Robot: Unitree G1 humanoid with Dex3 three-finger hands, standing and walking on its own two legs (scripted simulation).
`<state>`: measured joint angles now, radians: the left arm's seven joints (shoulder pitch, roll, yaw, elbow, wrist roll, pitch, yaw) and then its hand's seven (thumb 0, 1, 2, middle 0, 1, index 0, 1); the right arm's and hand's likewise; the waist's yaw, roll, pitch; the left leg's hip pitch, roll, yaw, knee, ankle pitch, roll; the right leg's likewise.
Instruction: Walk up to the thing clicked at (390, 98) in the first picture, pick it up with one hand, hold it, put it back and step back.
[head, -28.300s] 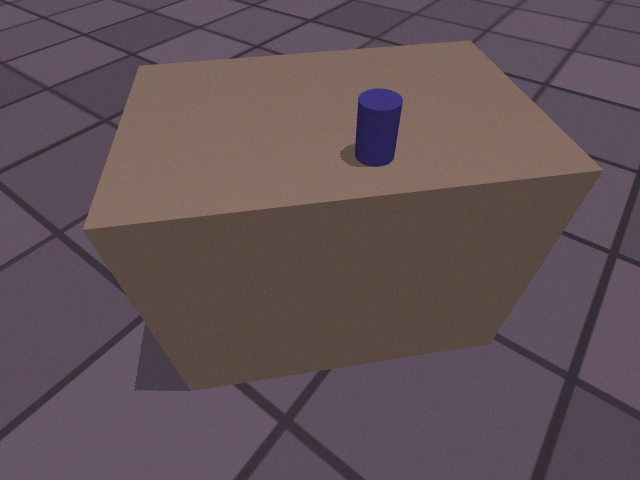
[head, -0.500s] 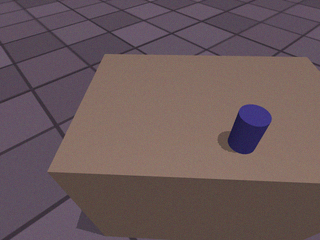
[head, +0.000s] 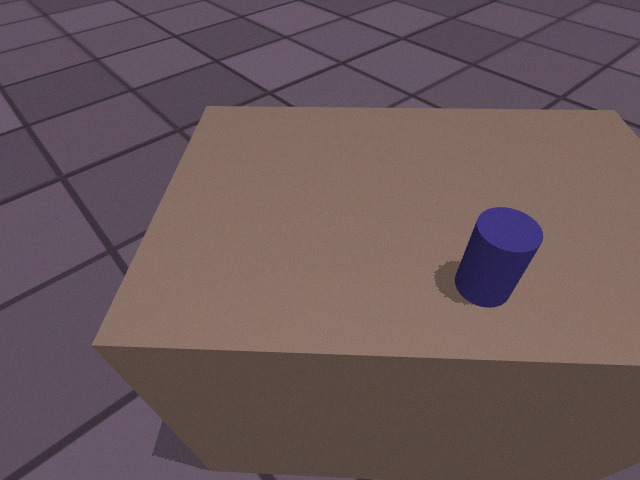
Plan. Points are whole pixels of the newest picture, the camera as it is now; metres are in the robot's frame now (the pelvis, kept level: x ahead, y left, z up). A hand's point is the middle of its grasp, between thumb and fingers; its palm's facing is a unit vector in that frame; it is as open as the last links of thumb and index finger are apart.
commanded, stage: stand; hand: right
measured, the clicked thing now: (494, 259) +0.43 -0.21 +0.03
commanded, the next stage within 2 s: step back in 0.18 s
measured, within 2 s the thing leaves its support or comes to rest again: neither
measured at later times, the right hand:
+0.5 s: hand out of the picture +0.05 -0.28 -0.17, palm faces +0.01 +0.92 -0.40, open 7.4 cm
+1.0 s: hand out of the picture -0.08 -0.22 -0.16, palm faces +0.02 +0.90 -0.43, open 7.4 cm
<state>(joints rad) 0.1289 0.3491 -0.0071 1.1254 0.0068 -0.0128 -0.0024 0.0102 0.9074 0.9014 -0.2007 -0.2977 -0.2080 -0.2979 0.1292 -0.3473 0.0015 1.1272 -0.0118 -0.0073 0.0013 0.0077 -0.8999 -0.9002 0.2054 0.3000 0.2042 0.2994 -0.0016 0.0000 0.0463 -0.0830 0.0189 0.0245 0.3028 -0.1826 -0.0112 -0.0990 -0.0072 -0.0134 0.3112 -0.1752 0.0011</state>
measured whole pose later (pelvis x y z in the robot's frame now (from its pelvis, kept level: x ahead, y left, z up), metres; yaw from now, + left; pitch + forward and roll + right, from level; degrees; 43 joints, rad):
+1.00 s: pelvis -0.15 +0.05 -0.02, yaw -3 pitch -1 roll -1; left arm 0.12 0.40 0.07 0.87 0.01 0.07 0.01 0.01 0.91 0.90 -0.20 -0.30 -0.21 -0.30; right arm 0.16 -0.35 -0.05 0.88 -0.02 0.03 -0.03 0.01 -0.90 -0.90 0.21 0.30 0.21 0.30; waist -0.01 -0.04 0.21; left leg -0.27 0.01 0.03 0.60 -0.31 0.04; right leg -0.36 0.09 0.13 0.94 -0.48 0.02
